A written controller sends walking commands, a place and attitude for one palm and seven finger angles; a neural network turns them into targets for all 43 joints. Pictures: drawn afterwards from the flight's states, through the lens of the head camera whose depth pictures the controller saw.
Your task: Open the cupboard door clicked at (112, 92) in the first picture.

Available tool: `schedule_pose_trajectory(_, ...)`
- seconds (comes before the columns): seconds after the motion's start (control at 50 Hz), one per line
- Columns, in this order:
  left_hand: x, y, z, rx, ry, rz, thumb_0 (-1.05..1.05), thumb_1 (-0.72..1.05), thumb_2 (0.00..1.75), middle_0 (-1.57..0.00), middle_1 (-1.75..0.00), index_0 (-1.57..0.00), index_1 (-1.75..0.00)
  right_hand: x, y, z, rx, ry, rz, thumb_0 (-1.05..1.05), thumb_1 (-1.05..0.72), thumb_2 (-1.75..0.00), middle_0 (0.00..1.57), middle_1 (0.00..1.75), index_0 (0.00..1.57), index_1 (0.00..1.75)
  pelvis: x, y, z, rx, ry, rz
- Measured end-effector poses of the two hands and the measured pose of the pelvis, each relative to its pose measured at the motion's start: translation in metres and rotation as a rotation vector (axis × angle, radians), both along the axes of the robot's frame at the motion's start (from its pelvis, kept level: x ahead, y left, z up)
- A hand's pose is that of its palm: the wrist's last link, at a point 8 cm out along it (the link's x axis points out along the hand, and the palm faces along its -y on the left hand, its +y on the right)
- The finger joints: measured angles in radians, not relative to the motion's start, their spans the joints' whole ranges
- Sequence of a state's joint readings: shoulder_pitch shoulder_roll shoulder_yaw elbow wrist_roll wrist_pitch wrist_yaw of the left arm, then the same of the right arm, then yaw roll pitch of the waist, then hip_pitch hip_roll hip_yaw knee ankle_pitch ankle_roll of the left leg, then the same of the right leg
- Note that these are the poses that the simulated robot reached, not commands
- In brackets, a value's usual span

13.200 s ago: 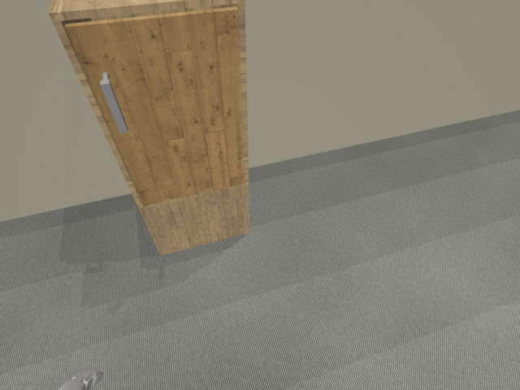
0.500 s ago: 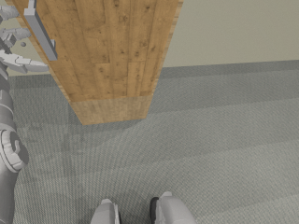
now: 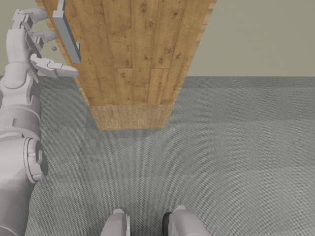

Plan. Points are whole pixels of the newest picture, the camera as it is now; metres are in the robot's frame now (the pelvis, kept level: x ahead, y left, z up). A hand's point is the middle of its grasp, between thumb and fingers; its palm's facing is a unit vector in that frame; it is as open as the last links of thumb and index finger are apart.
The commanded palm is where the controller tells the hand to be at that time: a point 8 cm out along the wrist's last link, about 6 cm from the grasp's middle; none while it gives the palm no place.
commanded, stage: slide the fingers in behind the handle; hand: left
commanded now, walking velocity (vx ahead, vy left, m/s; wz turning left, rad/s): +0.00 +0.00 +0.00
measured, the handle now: (69, 33) +0.58 +0.19 +0.08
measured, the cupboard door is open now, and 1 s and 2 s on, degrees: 0 0 2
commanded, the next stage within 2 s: move the hooked fingers beside the handle in 0.48 s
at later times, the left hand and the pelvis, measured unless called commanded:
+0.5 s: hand (57, 50) +0.53 +0.21 +0.08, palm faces +0.12 -0.99 -0.03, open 15.3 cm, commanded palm +0.52 +0.18 +0.08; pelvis -0.01 -0.01 -0.01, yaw +4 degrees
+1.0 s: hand (53, 49) +0.53 +0.22 +0.08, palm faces +0.08 -1.00 -0.02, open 15.0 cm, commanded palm +0.52 +0.21 +0.08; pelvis +0.00 +0.00 -0.01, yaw +2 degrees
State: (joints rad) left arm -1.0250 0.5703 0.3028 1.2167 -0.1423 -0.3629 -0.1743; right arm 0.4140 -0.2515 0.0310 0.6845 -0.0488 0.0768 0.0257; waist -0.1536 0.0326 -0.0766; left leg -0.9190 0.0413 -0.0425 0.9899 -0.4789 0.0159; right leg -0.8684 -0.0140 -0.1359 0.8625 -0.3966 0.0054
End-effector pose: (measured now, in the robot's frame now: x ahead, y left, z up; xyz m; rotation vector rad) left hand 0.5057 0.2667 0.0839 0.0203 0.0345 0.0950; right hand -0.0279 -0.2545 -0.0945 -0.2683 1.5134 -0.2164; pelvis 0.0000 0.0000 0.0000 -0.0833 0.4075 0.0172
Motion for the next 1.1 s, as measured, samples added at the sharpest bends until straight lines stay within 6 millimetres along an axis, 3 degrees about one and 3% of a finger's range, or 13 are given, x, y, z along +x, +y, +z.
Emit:
schedule_pose_trajectory(0.46, -0.006, -0.008, 0.001, 0.011, 0.003, 0.026, -0.01, -0.5, 0.3, -0.05, -1.11, -0.02, -1.11, 0.021, -0.016, -0.009, 0.012, -0.03, 0.089, 0.0, -0.91, -0.9, 0.2, 0.3, 0.2, 0.3, -0.006, -0.013, -0.007, 0.002, 0.007, 0.065)
schedule_pose_trajectory(1.1, 0.0, 0.003, 0.0, -0.008, 0.001, -0.026, -0.01, -0.5, 0.3, -0.13, -1.15, -0.12, -1.14, 0.001, -0.001, -0.001, 0.0, -0.018, 0.025, 0.0, -0.91, -0.9, 0.21, 0.3, 0.2, 0.3, -0.003, -0.002, -0.005, -0.002, 0.009, 0.032)
